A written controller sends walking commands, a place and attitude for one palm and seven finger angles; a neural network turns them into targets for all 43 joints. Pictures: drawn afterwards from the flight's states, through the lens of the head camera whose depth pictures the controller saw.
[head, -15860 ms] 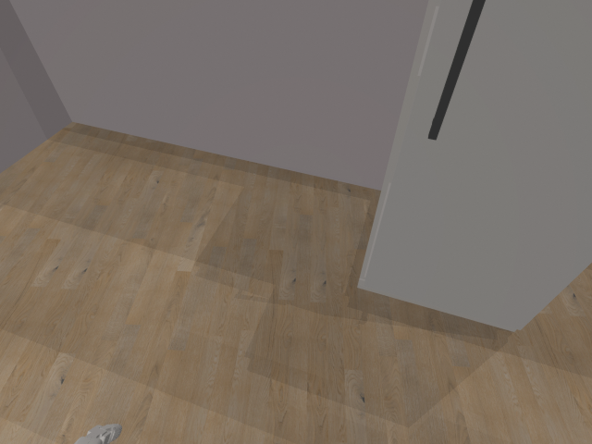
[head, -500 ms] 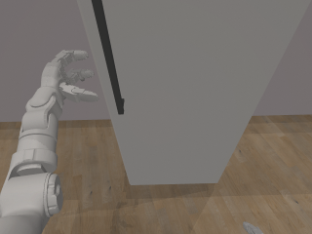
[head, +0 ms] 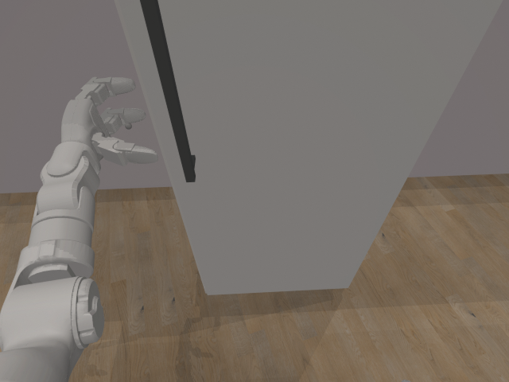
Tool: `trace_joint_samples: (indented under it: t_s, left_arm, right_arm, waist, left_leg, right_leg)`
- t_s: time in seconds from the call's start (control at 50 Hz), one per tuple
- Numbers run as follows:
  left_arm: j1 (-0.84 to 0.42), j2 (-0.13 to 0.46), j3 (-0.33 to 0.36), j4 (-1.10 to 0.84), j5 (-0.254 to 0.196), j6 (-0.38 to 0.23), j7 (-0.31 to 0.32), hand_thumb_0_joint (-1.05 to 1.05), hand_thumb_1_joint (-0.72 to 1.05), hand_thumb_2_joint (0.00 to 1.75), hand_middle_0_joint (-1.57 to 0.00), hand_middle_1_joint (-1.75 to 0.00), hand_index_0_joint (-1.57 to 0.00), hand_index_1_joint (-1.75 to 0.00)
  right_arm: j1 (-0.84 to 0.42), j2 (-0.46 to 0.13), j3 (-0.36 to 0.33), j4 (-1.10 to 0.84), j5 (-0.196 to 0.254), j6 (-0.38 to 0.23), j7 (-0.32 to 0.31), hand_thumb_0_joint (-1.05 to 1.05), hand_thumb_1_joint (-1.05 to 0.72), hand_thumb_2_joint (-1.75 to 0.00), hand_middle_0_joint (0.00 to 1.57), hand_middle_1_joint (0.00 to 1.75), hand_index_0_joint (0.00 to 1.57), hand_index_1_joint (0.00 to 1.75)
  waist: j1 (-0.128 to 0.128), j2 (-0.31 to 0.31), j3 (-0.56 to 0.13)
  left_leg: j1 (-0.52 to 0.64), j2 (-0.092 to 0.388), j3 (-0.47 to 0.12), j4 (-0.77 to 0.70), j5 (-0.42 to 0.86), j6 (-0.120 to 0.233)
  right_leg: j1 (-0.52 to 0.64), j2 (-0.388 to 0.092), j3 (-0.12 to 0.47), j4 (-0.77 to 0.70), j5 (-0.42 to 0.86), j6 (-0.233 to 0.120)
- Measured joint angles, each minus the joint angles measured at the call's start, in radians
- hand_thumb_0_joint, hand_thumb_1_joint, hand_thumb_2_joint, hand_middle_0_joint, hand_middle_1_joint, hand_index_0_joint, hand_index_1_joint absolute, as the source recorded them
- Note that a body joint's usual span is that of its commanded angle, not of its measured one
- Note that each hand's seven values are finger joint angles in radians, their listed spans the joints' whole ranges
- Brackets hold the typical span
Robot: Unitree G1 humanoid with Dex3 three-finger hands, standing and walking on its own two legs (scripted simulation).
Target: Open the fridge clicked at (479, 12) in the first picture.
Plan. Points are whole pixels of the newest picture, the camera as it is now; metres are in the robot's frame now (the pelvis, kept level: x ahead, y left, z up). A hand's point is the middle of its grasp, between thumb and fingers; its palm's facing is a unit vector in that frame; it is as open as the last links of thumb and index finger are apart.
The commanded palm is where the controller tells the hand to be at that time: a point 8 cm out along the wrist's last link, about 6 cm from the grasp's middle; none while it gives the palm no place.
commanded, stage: move the hooked fingers beside the handle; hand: left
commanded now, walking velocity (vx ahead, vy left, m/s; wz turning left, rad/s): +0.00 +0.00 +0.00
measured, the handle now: (167, 63) +0.50 +0.14 +0.26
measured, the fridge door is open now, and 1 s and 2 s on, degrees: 0 0 0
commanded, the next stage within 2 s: feel for the door with the fingertips in 0.40 s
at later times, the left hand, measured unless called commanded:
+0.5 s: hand (131, 120) +0.45 +0.20 +0.19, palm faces +0.08 -1.00 +0.00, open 14.0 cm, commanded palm +0.42 +0.25 +0.19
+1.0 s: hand (158, 117) +0.46 +0.16 +0.19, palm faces +0.07 -1.00 +0.01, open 14.0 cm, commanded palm +0.43 +0.22 +0.19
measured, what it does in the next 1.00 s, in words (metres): stands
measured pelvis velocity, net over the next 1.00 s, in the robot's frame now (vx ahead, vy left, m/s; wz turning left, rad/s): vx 0.00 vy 0.00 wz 0.01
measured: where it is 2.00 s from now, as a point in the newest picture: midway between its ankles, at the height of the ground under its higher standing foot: outside the picture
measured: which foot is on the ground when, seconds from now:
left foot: down 0.00-1.00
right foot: down 0.00-1.00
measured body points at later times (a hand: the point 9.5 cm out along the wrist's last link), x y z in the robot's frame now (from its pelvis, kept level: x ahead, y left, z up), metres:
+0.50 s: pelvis +0.01 +0.00 +0.00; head +0.03 -0.01 +0.45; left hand +0.44 +0.26 +0.19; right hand +0.09 -0.26 -0.12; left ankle +0.00 +0.11 -0.74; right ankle -0.01 -0.11 -0.74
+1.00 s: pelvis +0.00 +0.00 +0.00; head +0.02 -0.02 +0.45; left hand +0.45 +0.21 +0.19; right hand +0.11 -0.25 -0.12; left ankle +0.00 +0.11 -0.74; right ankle -0.01 -0.11 -0.74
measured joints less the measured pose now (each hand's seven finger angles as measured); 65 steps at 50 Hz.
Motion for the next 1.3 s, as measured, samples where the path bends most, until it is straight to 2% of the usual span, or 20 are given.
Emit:
trace_joint_samples:
  t_s: [0.06, 0.18, 0.36, 0.44, 0.6, 0.76, 0.96, 1.06, 1.3]
  left_arm:
    - [-0.029, -0.009, -0.017, 0.004, 0.007, -0.011, 0.013, -0.01, -0.50, 0.30, -0.30, -1.20, -0.30, -1.20]
    - [-0.110, 0.015, -0.019, 0.117, 0.021, 0.028, 0.017, -0.01, -0.50, 0.30, -0.30, -1.20, -0.30, -1.20]
    - [-0.045, 0.006, 0.006, 0.069, 0.012, -0.019, 0.008, -0.01, -0.50, 0.30, -0.30, -1.20, -0.30, -1.20]
    - [-0.051, 0.013, -0.009, 0.059, 0.021, -0.001, 0.007, -0.01, -0.50, 0.30, -0.30, -1.20, -0.30, -1.20]
    - [-0.030, -0.011, -0.029, -0.001, -0.008, 0.024, 0.005, -0.01, -0.50, 0.30, -0.30, -1.20, -0.30, -1.20]
    - [-0.036, -0.051, -0.044, 0.000, 0.005, 0.058, 0.050, -0.01, -0.50, 0.30, -0.30, -1.20, -0.30, -1.20]
    - [-0.072, -0.085, -0.068, 0.007, 0.020, 0.035, 0.089, -0.01, -0.50, 0.30, -0.30, -1.20, -0.30, -1.20]
    - [-0.112, -0.065, -0.048, 0.077, 0.030, 0.039, 0.086, -0.01, -0.50, 0.30, -0.32, -1.20, -0.32, -1.22]
    - [-0.114, -0.047, -0.041, 0.118, 0.028, -0.021, 0.078, -0.01, -0.50, 0.30, -0.33, -1.22, -0.33, -1.22]
  right_arm:
    - [-0.012, 0.004, 0.004, 0.006, -0.001, -0.008, 0.000, 0.01, -0.90, -0.90, 0.21, 0.30, 0.20, 0.30]
    - [-0.037, 0.006, 0.012, -0.005, -0.003, -0.003, 0.003, 0.01, -0.90, -0.90, 0.21, 0.30, 0.20, 0.30]
    - [-0.015, 0.009, 0.011, -0.017, -0.004, 0.008, 0.008, 0.01, -0.90, -0.90, 0.21, 0.30, 0.20, 0.30]
    - [-0.011, 0.007, 0.008, -0.013, -0.002, 0.011, 0.006, 0.01, -0.90, -0.90, 0.21, 0.30, 0.20, 0.30]
    - [-0.013, 0.001, 0.000, -0.009, 0.000, 0.013, 0.007, 0.01, -0.90, -0.90, 0.21, 0.30, 0.20, 0.30]
    - [-0.044, 0.009, 0.004, -0.018, -0.004, 0.021, 0.011, 0.01, -0.90, -0.90, 0.21, 0.30, 0.20, 0.30]
    - [-0.054, 0.021, 0.011, -0.010, -0.009, 0.020, 0.011, 0.01, -0.90, -0.90, 0.21, 0.30, 0.20, 0.30]
    - [-0.048, 0.020, 0.012, -0.007, -0.012, 0.028, 0.008, 0.01, -0.90, -0.90, 0.21, 0.30, 0.20, 0.30]
    - [-0.001, 0.008, 0.000, 0.010, -0.012, 0.020, 0.011, 0.01, -0.90, -0.90, 0.21, 0.30, 0.20, 0.30]
  waist:
    - [0.001, -0.003, 0.001]
    - [-0.010, 0.000, -0.007]
    - [-0.004, -0.001, -0.012]
    - [-0.002, -0.002, -0.006]
    - [0.006, 0.005, -0.013]
    - [0.002, 0.004, -0.013]
    - [0.003, 0.003, -0.008]
    - [-0.006, 0.005, -0.010]
    - [-0.013, 0.004, -0.011]
  left_leg:
    - [-0.003, -0.001, -0.007, 0.005, -0.002, 0.000]
    - [-0.024, -0.004, -0.008, 0.007, 0.001, 0.001]
    - [-0.015, 0.001, 0.001, 0.011, -0.011, 0.000]
    - [-0.018, 0.001, -0.005, 0.016, -0.013, -0.002]
    - [-0.012, -0.001, -0.008, 0.011, -0.013, -0.001]
    - [-0.015, 0.000, -0.010, 0.016, -0.012, -0.003]
    - [-0.016, 0.001, -0.014, 0.016, -0.008, -0.006]
    - [-0.022, 0.002, -0.013, 0.014, -0.005, -0.007]
    - [-0.033, 0.007, -0.011, 0.019, -0.002, -0.010]
  right_leg:
    - [0.002, -0.001, -0.007, 0.000, -0.001, 0.000]
    - [-0.021, -0.004, -0.008, 0.006, -0.001, 0.001]
    - [-0.016, 0.001, 0.002, 0.011, -0.010, 0.000]
    - [-0.015, 0.001, -0.004, 0.011, -0.012, -0.002]
    - [-0.007, 0.000, -0.007, 0.006, -0.013, -0.001]
    - [-0.011, 0.000, -0.009, 0.014, -0.014, -0.003]
    - [-0.012, 0.001, -0.013, 0.016, -0.013, -0.006]
    - [-0.020, 0.002, -0.012, 0.018, -0.011, -0.007]
    - [-0.033, 0.007, -0.009, 0.022, -0.006, -0.011]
